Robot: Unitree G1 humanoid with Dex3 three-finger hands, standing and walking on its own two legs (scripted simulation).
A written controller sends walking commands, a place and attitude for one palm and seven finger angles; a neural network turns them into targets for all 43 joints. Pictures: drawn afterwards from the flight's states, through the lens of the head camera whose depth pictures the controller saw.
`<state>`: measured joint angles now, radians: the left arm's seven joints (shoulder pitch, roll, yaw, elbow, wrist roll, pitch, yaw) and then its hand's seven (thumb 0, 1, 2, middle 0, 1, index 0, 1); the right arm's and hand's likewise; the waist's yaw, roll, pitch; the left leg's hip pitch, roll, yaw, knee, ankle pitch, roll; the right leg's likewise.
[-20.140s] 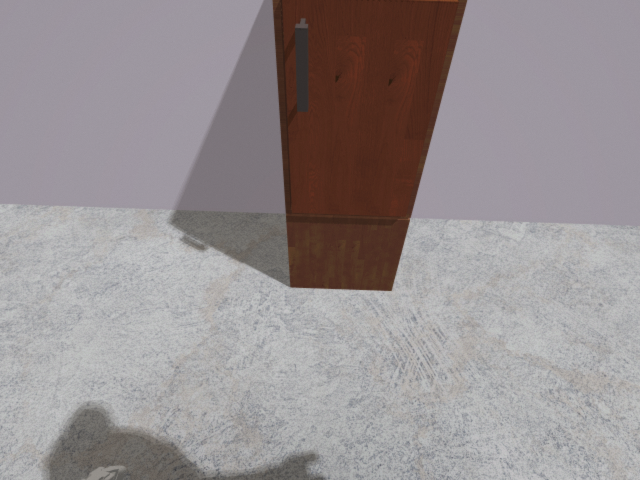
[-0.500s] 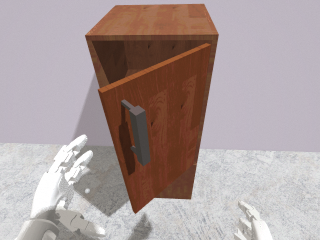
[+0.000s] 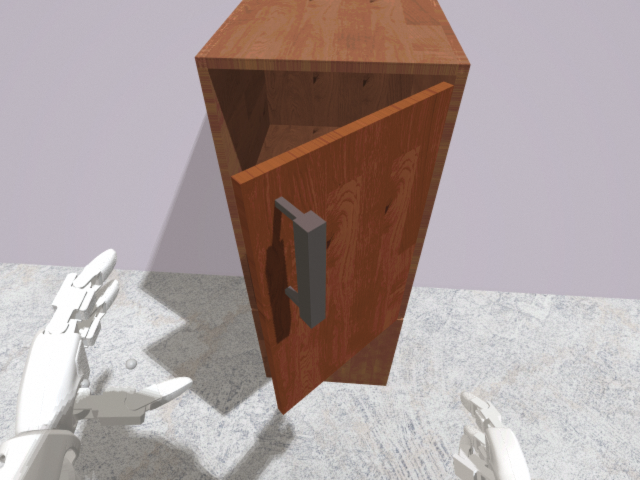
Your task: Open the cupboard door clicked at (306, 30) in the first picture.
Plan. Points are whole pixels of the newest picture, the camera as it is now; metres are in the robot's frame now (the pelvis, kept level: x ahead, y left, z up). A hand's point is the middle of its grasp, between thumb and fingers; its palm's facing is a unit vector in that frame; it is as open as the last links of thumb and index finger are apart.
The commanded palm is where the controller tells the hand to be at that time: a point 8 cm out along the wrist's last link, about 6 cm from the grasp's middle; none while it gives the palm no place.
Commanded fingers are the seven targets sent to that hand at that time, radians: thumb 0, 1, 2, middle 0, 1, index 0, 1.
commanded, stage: draw the hand back to the body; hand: left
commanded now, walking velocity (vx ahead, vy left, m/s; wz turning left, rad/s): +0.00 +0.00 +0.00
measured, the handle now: (299, 265) +0.34 +0.07 +0.12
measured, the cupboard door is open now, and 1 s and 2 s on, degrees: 45 45 45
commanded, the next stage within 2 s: step back with the hand held close in 0.76 s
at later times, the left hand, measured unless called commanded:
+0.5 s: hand (79, 322) +0.21 +0.27 +0.15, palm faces +0.44 -0.81 -0.38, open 8.0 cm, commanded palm +0.16 +0.30 +0.17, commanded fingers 0.00 0.90 0.90 -0.20 -0.30 -0.20 -0.30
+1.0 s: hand (93, 321) +0.21 +0.25 +0.17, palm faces +0.42 -0.80 -0.42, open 7.4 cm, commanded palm +0.15 +0.29 +0.18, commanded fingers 0.00 0.90 0.90 -0.20 -0.30 -0.20 -0.30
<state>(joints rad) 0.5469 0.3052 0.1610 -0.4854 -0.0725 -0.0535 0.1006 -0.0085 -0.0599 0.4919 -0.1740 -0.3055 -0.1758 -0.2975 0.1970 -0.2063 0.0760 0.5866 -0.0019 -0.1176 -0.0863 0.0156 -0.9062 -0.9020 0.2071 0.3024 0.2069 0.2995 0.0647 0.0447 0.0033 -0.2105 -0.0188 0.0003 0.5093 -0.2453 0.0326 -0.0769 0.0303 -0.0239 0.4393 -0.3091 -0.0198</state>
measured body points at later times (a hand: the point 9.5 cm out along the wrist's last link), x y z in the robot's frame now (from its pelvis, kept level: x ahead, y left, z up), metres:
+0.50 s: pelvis +0.01 +0.01 +0.01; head +0.00 +0.00 +0.46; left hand +0.18 +0.31 +0.18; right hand +0.20 -0.22 -0.08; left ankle +0.02 +0.10 -0.74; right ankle -0.04 -0.11 -0.74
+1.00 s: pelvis +0.01 -0.01 +0.01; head +0.00 -0.03 +0.46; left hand +0.18 +0.29 +0.19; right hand +0.19 -0.24 -0.08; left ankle +0.02 +0.10 -0.74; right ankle -0.04 -0.11 -0.74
